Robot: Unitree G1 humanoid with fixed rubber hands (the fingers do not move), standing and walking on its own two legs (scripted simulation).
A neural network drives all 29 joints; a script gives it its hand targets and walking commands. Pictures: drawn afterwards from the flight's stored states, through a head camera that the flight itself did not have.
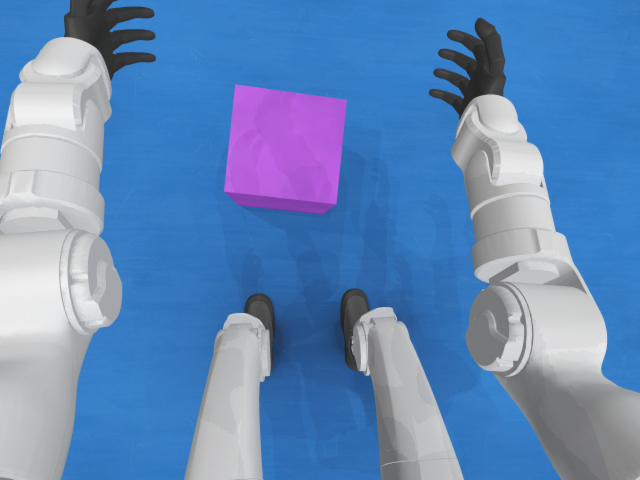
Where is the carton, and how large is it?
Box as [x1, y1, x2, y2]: [224, 84, 346, 214]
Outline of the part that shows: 235,84 224,191 239,205 322,214 336,203 346,100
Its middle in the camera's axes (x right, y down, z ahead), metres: -0.08 -0.18 +0.84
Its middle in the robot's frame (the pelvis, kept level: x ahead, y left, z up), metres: +0.54 +0.02 -0.53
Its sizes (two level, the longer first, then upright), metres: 0.210 0.200 0.250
